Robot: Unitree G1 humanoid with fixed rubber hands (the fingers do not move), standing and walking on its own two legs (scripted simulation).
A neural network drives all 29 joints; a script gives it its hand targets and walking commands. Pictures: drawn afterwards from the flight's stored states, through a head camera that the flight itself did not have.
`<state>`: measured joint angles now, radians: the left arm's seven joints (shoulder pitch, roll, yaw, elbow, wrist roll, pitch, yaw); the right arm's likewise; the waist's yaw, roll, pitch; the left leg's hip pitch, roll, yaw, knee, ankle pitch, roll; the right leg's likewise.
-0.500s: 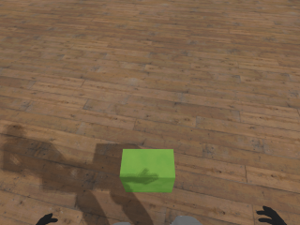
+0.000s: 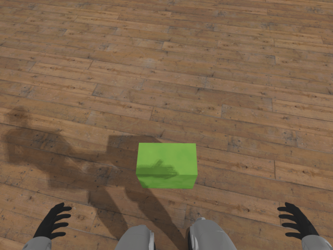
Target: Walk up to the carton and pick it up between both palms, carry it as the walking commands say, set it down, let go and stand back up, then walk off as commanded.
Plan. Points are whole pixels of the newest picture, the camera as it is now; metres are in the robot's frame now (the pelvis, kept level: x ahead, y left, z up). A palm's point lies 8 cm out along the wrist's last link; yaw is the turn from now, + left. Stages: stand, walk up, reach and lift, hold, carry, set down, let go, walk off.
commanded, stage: reach and lift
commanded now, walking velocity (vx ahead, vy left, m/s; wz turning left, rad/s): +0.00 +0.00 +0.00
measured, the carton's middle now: (167, 167) +0.49 +0.03 -0.61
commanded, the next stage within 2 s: none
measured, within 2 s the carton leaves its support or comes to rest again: neither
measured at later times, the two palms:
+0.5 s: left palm (70, 187) +0.26 +0.31 -0.13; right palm (271, 180) +0.28 -0.28 -0.12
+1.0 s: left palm (95, 147) +0.40 +0.27 -0.16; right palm (242, 140) +0.43 -0.24 -0.17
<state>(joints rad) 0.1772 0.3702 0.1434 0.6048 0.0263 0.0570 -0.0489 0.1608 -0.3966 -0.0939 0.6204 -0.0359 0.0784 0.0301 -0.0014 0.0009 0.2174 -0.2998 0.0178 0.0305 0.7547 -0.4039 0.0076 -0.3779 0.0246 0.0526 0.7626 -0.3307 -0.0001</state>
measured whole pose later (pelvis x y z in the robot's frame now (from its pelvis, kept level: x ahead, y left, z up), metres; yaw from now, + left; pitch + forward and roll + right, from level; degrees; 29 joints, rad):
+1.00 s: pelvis -0.04 -0.01 -0.08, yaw +3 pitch +28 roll +2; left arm -0.91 0.39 0.27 0.79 -0.03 0.25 -0.04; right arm -0.89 -0.38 -0.21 0.72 0.06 0.24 0.00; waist 0.00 0.00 0.19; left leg -1.20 0.00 0.00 1.14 -0.42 0.00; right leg -1.26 0.01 0.03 1.12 -0.34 0.00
